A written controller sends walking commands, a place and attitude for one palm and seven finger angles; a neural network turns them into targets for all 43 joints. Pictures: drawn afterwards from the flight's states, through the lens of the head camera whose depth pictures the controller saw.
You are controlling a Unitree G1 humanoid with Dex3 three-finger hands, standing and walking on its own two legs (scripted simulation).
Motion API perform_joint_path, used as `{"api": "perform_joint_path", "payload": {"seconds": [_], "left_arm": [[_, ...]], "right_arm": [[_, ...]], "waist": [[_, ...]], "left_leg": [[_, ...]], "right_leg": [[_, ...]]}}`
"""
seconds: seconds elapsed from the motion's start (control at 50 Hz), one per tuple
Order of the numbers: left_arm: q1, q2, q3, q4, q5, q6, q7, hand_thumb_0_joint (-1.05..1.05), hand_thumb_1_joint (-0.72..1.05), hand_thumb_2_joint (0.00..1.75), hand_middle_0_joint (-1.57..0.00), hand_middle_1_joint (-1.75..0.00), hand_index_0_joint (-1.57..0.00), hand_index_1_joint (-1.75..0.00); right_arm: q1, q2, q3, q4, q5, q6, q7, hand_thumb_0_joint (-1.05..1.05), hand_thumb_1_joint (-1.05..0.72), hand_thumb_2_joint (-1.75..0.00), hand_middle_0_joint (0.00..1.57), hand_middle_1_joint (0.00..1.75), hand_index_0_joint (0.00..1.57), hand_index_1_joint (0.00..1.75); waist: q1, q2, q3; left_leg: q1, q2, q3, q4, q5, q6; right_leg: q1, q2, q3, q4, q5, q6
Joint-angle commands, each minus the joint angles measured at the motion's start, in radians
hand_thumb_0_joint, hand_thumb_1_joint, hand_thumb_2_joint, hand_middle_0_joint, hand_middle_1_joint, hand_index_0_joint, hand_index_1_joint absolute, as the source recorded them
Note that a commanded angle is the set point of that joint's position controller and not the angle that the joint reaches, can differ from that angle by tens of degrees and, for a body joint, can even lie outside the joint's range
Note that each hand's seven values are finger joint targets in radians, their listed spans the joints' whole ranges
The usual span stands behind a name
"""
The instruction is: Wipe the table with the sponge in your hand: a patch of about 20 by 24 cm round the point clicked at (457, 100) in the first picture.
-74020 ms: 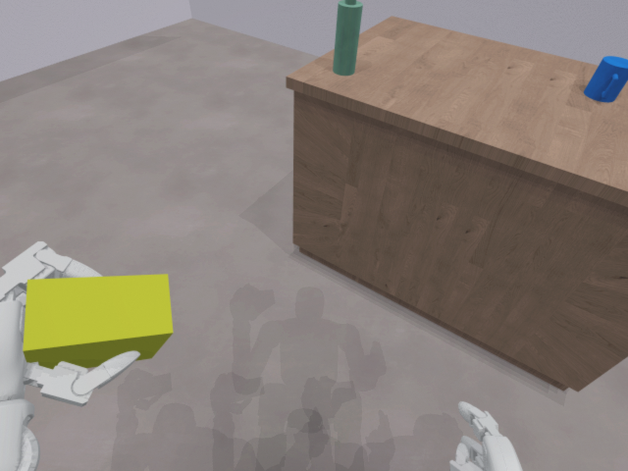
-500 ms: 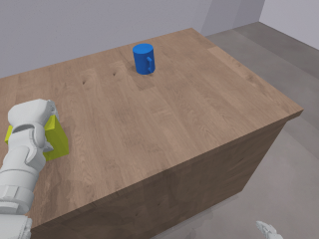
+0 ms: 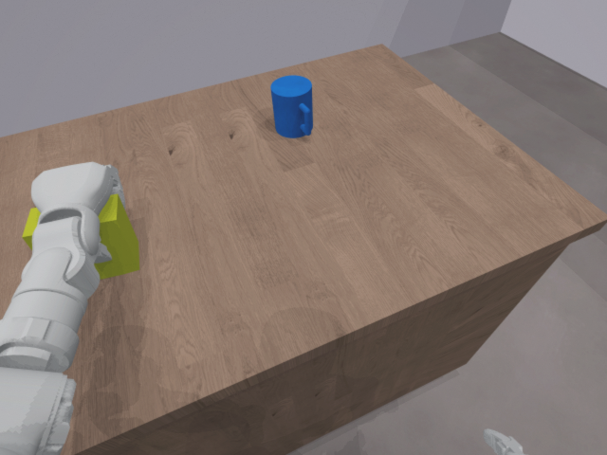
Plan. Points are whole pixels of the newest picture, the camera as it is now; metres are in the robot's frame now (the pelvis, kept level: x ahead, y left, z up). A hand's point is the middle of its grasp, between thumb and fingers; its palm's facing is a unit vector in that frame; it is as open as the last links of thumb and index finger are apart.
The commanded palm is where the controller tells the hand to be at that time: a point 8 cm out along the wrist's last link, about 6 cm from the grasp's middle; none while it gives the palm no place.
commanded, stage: slide across to the middle lane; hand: left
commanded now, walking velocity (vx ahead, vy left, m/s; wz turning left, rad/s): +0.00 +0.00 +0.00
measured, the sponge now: (93, 249) +0.37 +0.34 +0.05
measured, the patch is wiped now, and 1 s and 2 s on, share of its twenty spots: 0.40 0.60 0.75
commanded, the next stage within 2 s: wipe back along the middle lane in 0.48 s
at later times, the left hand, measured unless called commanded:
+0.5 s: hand (136, 210) +0.40 +0.27 +0.10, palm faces +0.01 -0.04 -1.00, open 9.9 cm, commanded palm +0.38 +0.25 +0.16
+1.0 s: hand (159, 221) +0.38 +0.23 +0.10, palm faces +0.03 -0.04 -1.00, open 10.0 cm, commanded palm +0.35 +0.22 +0.14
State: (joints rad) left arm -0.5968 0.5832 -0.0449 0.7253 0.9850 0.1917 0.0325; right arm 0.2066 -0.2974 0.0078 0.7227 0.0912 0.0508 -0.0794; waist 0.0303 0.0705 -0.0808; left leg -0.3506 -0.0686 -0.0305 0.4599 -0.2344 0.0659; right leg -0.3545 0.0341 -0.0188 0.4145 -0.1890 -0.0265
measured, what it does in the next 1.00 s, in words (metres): stands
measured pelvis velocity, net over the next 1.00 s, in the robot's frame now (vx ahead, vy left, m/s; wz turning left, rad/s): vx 0.01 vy -0.02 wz -0.01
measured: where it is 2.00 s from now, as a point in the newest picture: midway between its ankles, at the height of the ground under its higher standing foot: outside the picture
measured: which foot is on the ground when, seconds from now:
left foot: down 0.00-1.00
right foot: down 0.00-1.00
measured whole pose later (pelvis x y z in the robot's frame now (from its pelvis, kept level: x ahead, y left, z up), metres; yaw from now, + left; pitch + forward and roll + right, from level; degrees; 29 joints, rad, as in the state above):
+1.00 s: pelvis +0.01 -0.02 +0.00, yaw +0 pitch +4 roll +0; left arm -0.49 0.38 -0.21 0.43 0.96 0.59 0.05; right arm 0.06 -0.30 0.05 0.71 0.09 0.12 -0.04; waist 0.04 0.08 -0.07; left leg -0.23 -0.05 -0.03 0.42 -0.25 0.04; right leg -0.26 0.05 -0.01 0.42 -0.22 -0.05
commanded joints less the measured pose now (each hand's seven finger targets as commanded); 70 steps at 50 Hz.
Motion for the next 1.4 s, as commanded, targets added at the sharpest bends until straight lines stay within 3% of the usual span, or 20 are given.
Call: {"api": "perform_joint_path", "payload": {"seconds": [0.0, 0.06, 0.08, 0.16, 0.24, 0.3, 0.42, 0.52, 0.56, 0.62, 0.66, 0.72, 0.86, 0.92, 0.96, 1.12, 1.16, 1.2, 1.36, 1.38], "left_arm": [[-0.351, 0.098, -0.007, -0.259, -0.046, 0.011, 0.048, 0.00, 0.10, 1.30, -1.20, -1.60, -1.20, -1.60], [-0.347, 0.097, 0.003, -0.319, -0.048, 0.066, 0.061, 0.00, 0.10, 1.30, -1.20, -1.60, -1.20, -1.60], [-0.382, 0.047, -0.051, -0.354, -0.041, 0.086, 0.064, 0.00, 0.10, 1.30, -1.20, -1.60, -1.20, -1.60], [-0.356, 0.086, -0.001, -0.379, -0.022, 0.181, 0.078, 0.00, 0.10, 1.30, -1.20, -1.60, -1.20, -1.60], [-0.358, -0.014, -0.082, -0.374, -0.010, 0.256, 0.069, 0.00, 0.10, 1.30, -1.20, -1.60, -1.20, -1.60], [-0.381, 0.002, -0.071, -0.368, -0.005, 0.287, 0.061, 0.00, 0.10, 1.30, -1.20, -1.60, -1.20, -1.60], [-0.446, -0.103, -0.168, -0.380, 0.007, 0.307, 0.028, 0.00, 0.10, 1.30, -1.20, -1.60, -1.20, -1.60], [-0.482, -0.111, -0.175, -0.374, 0.013, 0.308, 0.022, 0.00, 0.10, 1.30, -1.20, -1.60, -1.20, -1.60], [-0.487, -0.052, -0.124, -0.371, 0.023, 0.312, 0.026, 0.00, 0.10, 1.30, -1.20, -1.60, -1.20, -1.60], [-0.396, -0.084, -0.129, -0.328, 0.019, 0.322, 0.033, 0.00, 0.10, 1.30, -1.20, -1.60, -1.20, -1.60], [-0.295, -0.001, -0.039, -0.364, 0.014, 0.327, 0.044, 0.00, 0.10, 1.30, -1.20, -1.60, -1.20, -1.60], [-0.242, -0.084, -0.109, -0.368, 0.005, 0.343, 0.040, 0.00, 0.10, 1.30, -1.20, -1.60, -1.20, -1.60], [-0.134, -0.043, -0.078, -0.402, -0.033, 0.397, 0.024, 0.00, 0.10, 1.30, -1.20, -1.60, -1.20, -1.60], [-0.132, -0.075, -0.123, -0.376, -0.036, 0.406, 0.005, 0.00, 0.10, 1.30, -1.20, -1.60, -1.20, -1.60], [-0.104, -0.025, -0.084, -0.364, -0.039, 0.406, -0.003, 0.00, 0.10, 1.30, -1.20, -1.60, -1.20, -1.60], [-0.023, -0.095, -0.133, -0.426, -0.045, 0.371, -0.013, 0.00, 0.10, 1.30, -1.20, -1.60, -1.20, -1.60], [0.025, -0.039, -0.070, -0.452, -0.055, 0.371, -0.006, 0.00, 0.10, 1.30, -1.20, -1.60, -1.20, -1.60], [0.036, -0.113, -0.134, -0.473, -0.055, 0.378, -0.005, 0.00, 0.10, 1.30, -1.20, -1.60, -1.20, -1.60], [0.057, -0.104, -0.124, -0.546, -0.057, 0.421, 0.006, 0.00, 0.10, 1.30, -1.20, -1.60, -1.20, -1.60], [0.054, -0.144, -0.159, -0.554, -0.053, 0.424, 0.007, 0.00, 0.10, 1.30, -1.20, -1.60, -1.20, -1.60]], "right_arm": [[-0.114, -0.116, -0.048, -0.143, 0.004, -0.054, 0.003, 0.00, -0.90, -0.90, 0.20, 0.30, 0.20, 0.30], [-0.153, -0.114, -0.043, -0.144, 0.002, -0.058, 0.014, 0.00, -0.90, -0.90, 0.20, 0.30, 0.20, 0.30], [-0.160, -0.107, -0.040, -0.146, -0.001, -0.060, 0.019, 0.00, -0.90, -0.90, 0.20, 0.30, 0.20, 0.30], [-0.200, -0.110, -0.028, -0.147, -0.011, -0.055, 0.032, 0.00, -0.90, -0.90, 0.20, 0.30, 0.20, 0.30], [-0.226, -0.095, -0.017, -0.147, -0.014, -0.044, 0.041, 0.00, -0.90, -0.90, 0.20, 0.30, 0.20, 0.30], [-0.245, -0.093, -0.008, -0.148, -0.016, -0.039, 0.039, 0.00, -0.90, -0.90, 0.20, 0.30, 0.20, 0.30], [-0.258, -0.078, 0.001, -0.155, -0.018, -0.028, 0.036, 0.00, -0.90, -0.90, 0.20, 0.30, 0.20, 0.30], [-0.256, -0.075, 0.003, -0.152, -0.021, -0.019, 0.034, 0.00, -0.90, -0.90, 0.20, 0.30, 0.20, 0.30], [-0.264, -0.083, 0.006, -0.149, -0.022, -0.014, 0.029, 0.00, -0.90, -0.90, 0.20, 0.30, 0.20, 0.30], [-0.264, -0.077, 0.008, -0.151, -0.024, -0.006, 0.034, 0.00, -0.90, -0.90, 0.20, 0.30, 0.20, 0.30], [-0.283, -0.088, 0.009, -0.169, -0.029, -0.001, 0.039, 0.00, -0.90, -0.90, 0.20, 0.30, 0.20, 0.30], [-0.297, -0.080, 0.006, -0.175, -0.020, 0.008, 0.041, 0.00, -0.90, -0.90, 0.20, 0.30, 0.20, 0.30], [-0.337, -0.095, 0.006, -0.189, -0.003, 0.021, 0.039, 0.00, -0.90, -0.90, 0.20, 0.30, 0.20, 0.30], [-0.323, -0.096, 0.007, -0.184, 0.002, 0.025, 0.032, 0.00, -0.90, -0.90, 0.20, 0.30, 0.20, 0.30], [-0.331, -0.105, 0.009, -0.187, 0.004, 0.028, 0.026, 0.00, -0.90, -0.90, 0.20, 0.30, 0.20, 0.30], [-0.336, -0.093, 0.006, -0.216, 0.007, 0.028, 0.027, 0.00, -0.90, -0.90, 0.20, 0.30, 0.20, 0.30], [-0.346, -0.099, 0.004, -0.220, 0.005, 0.028, 0.030, 0.00, -0.90, -0.90, 0.20, 0.30, 0.20, 0.30], [-0.360, -0.088, 0.008, -0.227, 0.008, 0.029, 0.032, 0.00, -0.90, -0.90, 0.20, 0.30, 0.20, 0.30], [-0.394, -0.087, 0.008, -0.229, 0.009, 0.031, 0.035, 0.00, -0.90, -0.90, 0.20, 0.30, 0.20, 0.30], [-0.397, -0.080, 0.011, -0.234, 0.008, 0.031, 0.037, 0.00, -0.90, -0.90, 0.20, 0.30, 0.20, 0.30]], "waist": [[-0.012, -0.030, -0.298], [0.006, -0.010, -0.288], [-0.001, 0.007, -0.297], [0.028, -0.017, -0.303], [0.018, -0.044, -0.316], [0.019, -0.071, -0.324], [0.000, -0.041, -0.331], [-0.003, -0.049, -0.352], [0.010, -0.041, -0.345], [0.021, -0.079, -0.339], [0.057, -0.084, -0.371], [0.036, -0.123, -0.318], [0.043, -0.110, -0.247], [0.021, -0.132, -0.219], [0.029, -0.131, -0.200], [0.025, -0.119, -0.205], [0.042, -0.129, -0.214], [0.033, -0.123, -0.189], [0.044, -0.134, -0.196], [0.040, -0.129, -0.206]], "left_leg": [[0.208, 0.069, -0.070, -0.049, 0.313, -0.035], [0.239, 0.079, -0.098, -0.059, 0.366, -0.059], [0.261, 0.078, -0.100, -0.054, 0.387, -0.064], [0.256, 0.079, -0.102, -0.062, 0.444, -0.084], [0.272, 0.079, -0.092, -0.051, 0.494, -0.091], [0.270, 0.075, -0.090, -0.053, 0.481, -0.089], [0.300, 0.075, -0.087, -0.031, 0.534, -0.089], [0.292, 0.064, -0.072, -0.016, 0.521, -0.076], [0.271, 0.063, -0.070, -0.027, 0.490, -0.076], [0.236, 0.056, -0.055, -0.026, 0.496, -0.071], [0.217, 0.051, -0.049, -0.032, 0.497, -0.061], [0.179, 0.047, -0.029, -0.040, 0.424, -0.046], [0.135, 0.037, -0.022, -0.065, 0.296, -0.024], [0.120, 0.033, -0.009, -0.064, 0.242, -0.019], [0.104, 0.032, -0.015, -0.071, 0.212, -0.018], [0.111, 0.030, -0.007, -0.058, 0.194, -0.016], [0.109, 0.030, -0.014, -0.057, 0.199, -0.016], [0.111, 0.030, -0.008, -0.057, 0.200, -0.018], [0.134, 0.035, -0.018, -0.063, 0.187, -0.018], [0.137, 0.035, -0.012, -0.061, 0.195, -0.018]], "right_leg": [[0.106, -0.026, 0.012, -0.027, 0.160, -0.040], [0.091, -0.022, 0.000, -0.022, 0.149, -0.048], [0.092, -0.022, -0.001, -0.019, 0.156, -0.047], [0.133, -0.019, -0.004, -0.017, 0.184, -0.057], [0.146, -0.020, -0.012, -0.011, 0.219, -0.051], [0.166, -0.019, -0.013, -0.009, 0.226, -0.054], [0.145, -0.022, -0.016, -0.001, 0.259, -0.056], [0.171, -0.023, -0.009, 0.006, 0.305, -0.060], [0.184, -0.023, 0.003, 0.004, 0.307, -0.068], [0.226, -0.029, -0.002, 0.014, 0.357, -0.062], [0.294, -0.032, 0.023, 0.018, 0.411, -0.065], [0.292, -0.037, 0.019, 0.013, 0.408, -0.050], [0.297, -0.038, 0.058, -0.008, 0.346, -0.050], [0.285, -0.039, 0.059, -0.020, 0.312, -0.038], [0.280, -0.038, 0.075, -0.025, 0.275, -0.041], [0.269, -0.038, 0.082, -0.023, 0.260, -0.036], [0.285, -0.036, 0.095, -0.019, 0.274, -0.040], [0.267, -0.036, 0.085, -0.021, 0.265, -0.037], [0.255, -0.030, 0.090, -0.024, 0.212, -0.040], [0.260, -0.031, 0.075, -0.017, 0.218, -0.038]]}}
